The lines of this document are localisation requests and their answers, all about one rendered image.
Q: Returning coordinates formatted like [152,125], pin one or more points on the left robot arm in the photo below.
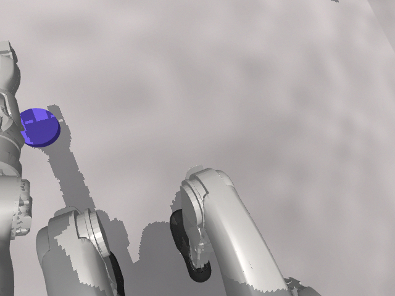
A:
[15,199]

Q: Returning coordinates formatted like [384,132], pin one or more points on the left robot foot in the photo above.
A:
[118,275]

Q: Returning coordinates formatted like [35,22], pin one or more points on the right robot foot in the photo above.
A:
[182,243]

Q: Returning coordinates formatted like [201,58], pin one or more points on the tin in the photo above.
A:
[41,127]

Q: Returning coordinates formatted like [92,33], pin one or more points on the right robot hand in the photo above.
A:
[296,288]

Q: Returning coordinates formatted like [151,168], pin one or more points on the left robot hand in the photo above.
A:
[9,71]

